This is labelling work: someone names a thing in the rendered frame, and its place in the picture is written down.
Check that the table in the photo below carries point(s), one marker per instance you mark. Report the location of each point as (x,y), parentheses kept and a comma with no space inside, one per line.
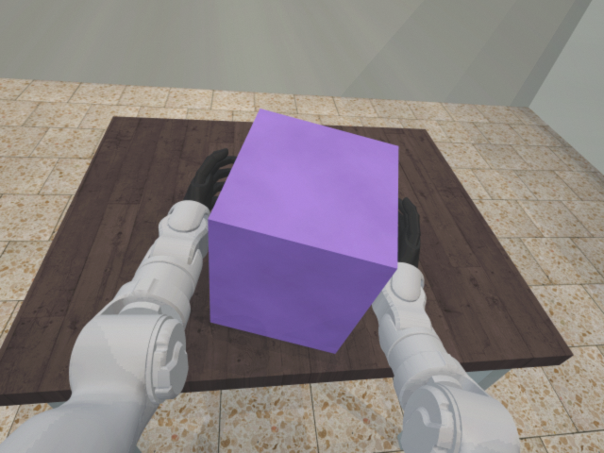
(479,305)

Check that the left robot forearm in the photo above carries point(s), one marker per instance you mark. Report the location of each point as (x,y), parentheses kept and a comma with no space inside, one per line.
(166,278)

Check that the carton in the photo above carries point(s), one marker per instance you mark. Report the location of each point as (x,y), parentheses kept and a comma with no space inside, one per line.
(303,236)

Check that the robot left hand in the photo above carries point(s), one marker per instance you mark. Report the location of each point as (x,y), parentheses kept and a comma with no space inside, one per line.
(204,185)

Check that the robot right hand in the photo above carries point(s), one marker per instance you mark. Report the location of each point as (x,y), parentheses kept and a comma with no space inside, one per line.
(408,248)

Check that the right robot forearm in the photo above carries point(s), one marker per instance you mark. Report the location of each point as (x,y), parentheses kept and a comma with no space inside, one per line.
(412,348)

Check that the right robot upper arm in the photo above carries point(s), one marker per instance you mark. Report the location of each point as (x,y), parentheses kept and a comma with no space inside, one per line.
(443,419)

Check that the left robot upper arm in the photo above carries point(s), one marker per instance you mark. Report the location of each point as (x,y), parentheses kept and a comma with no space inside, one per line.
(124,366)

